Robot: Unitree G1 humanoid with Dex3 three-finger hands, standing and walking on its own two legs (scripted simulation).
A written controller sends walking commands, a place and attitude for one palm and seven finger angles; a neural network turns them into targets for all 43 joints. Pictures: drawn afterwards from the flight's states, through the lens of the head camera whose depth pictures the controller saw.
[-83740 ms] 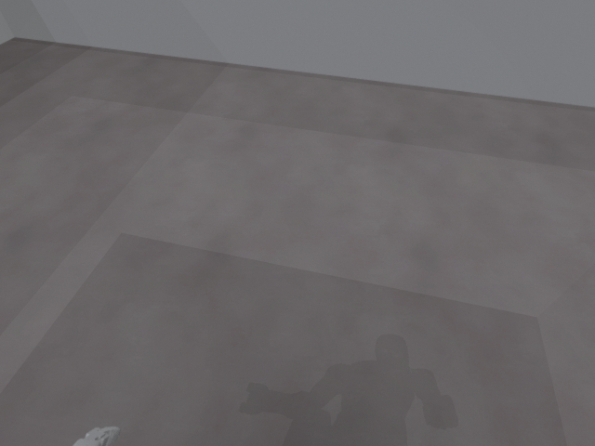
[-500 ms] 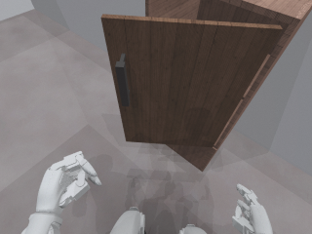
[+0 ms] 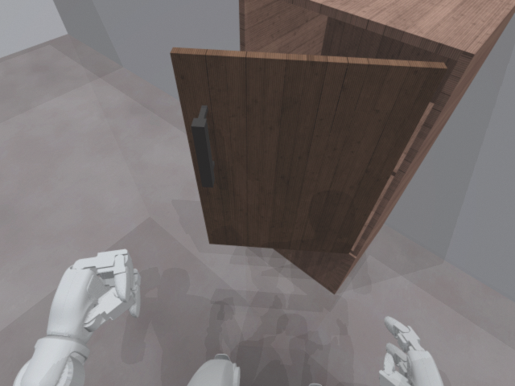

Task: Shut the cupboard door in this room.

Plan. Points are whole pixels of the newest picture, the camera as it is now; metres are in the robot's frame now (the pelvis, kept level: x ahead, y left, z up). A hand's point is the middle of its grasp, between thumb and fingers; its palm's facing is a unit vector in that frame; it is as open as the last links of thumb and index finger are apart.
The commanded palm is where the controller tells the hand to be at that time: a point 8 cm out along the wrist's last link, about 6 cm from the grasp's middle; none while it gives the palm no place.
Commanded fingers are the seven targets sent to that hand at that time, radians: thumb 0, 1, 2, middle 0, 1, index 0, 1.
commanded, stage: raise the hand and make a fist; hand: left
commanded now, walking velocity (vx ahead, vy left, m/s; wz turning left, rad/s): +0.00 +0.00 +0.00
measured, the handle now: (206, 148) +0.51 +0.14 +0.06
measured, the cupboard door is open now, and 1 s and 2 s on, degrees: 36 36 36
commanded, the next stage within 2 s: bring the fist close to the handle in 0.32 s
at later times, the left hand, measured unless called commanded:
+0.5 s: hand (147, 293) +0.23 +0.17 +0.07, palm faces -0.02 -1.00 -0.04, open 3.1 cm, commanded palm +0.22 +0.22 +0.07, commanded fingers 0.00 0.90 0.90 -1.30 -1.50 -1.30 -1.50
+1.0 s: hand (189, 229) +0.33 +0.13 +0.07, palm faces -0.03 -1.00 -0.03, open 3.1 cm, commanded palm +0.31 +0.19 +0.07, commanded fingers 0.00 0.90 0.90 -1.30 -1.50 -1.30 -1.50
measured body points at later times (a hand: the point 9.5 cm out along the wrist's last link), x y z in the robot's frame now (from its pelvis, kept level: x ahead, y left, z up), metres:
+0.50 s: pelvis +0.00 -0.01 +0.00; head +0.04 -0.02 +0.44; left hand +0.22 +0.22 +0.07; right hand +0.18 -0.25 -0.08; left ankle +0.07 +0.08 -0.67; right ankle -0.01 -0.12 -0.67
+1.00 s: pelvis +0.01 -0.01 +0.00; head +0.05 -0.02 +0.45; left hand +0.32 +0.19 +0.07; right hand +0.15 -0.26 -0.09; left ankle +0.07 +0.09 -0.67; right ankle -0.01 -0.12 -0.67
